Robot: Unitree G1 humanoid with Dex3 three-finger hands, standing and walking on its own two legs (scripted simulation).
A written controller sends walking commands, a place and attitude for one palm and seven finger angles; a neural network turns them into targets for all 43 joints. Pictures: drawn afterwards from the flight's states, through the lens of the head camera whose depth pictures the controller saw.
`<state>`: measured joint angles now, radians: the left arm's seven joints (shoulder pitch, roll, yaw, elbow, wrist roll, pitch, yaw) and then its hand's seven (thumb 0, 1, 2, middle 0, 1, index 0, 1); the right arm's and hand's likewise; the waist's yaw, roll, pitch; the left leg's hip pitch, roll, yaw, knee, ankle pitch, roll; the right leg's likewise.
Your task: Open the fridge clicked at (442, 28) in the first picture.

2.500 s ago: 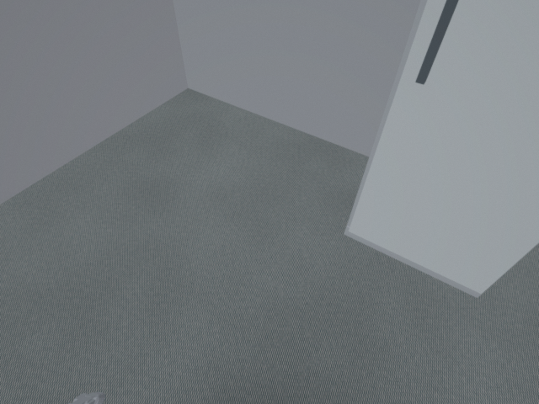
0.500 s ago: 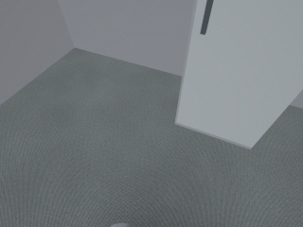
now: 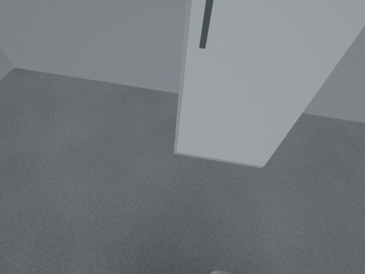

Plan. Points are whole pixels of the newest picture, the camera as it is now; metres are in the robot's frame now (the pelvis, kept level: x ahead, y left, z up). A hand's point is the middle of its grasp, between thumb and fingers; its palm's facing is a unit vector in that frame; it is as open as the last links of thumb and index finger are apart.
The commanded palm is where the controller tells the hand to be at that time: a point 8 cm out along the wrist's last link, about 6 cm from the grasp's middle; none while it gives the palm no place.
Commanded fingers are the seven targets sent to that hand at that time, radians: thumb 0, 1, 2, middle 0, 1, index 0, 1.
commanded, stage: take the last steps up to it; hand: left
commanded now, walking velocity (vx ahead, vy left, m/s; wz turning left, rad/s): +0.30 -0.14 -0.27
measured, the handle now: (209, 3) +0.83 -0.01 +0.20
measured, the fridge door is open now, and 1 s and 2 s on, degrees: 0 0 0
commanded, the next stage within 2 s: come to a stop and stand still in 0.96 s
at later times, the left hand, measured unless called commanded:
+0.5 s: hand out of the picture +0.07 +0.15 -0.18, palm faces -0.06 -0.98 -0.16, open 7.3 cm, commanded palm none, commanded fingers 0.00 0.90 0.90 -0.20 -0.30 -0.20 -0.30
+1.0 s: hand (156, 188) +0.38 +0.10 -0.18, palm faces -0.14 -0.96 -0.23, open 7.3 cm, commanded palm none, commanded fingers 0.00 0.90 0.90 -0.20 -0.30 -0.20 -0.30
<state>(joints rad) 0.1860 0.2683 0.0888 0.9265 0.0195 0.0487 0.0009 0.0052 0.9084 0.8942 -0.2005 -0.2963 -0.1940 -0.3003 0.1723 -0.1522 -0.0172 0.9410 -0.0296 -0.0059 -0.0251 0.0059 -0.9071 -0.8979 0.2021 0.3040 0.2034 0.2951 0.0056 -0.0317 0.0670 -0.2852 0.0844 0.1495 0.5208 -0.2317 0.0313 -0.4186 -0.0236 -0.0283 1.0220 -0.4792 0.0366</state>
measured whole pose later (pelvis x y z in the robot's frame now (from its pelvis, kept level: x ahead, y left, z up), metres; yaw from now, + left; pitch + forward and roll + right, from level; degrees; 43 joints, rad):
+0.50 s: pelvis +0.09 -0.03 +0.00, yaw -6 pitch +0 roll -1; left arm 0.37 0.16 0.03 1.11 0.03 -0.03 0.01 0.00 0.91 0.89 -0.21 -0.30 -0.20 -0.30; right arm 0.28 -0.19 -0.06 1.04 -0.03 0.00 0.01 0.01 -0.91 -0.90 0.20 0.30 0.20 0.29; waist -0.01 0.00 0.02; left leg -0.46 0.12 0.11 0.77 -0.32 -0.03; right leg -0.05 0.02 -0.06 0.40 -0.35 -0.02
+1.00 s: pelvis +0.27 -0.09 -0.02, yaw -8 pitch -1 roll +0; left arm 0.17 0.19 0.07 1.03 0.03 -0.05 -0.01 0.01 0.92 0.89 -0.20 -0.30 -0.19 -0.30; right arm 0.41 -0.13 -0.05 1.15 -0.03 -0.02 -0.01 0.01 -0.91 -0.90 0.20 0.30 0.20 0.29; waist -0.04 0.02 0.06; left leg -0.13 0.14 0.14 0.70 -0.48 -0.03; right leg -0.38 -0.08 -0.13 0.60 -0.18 -0.02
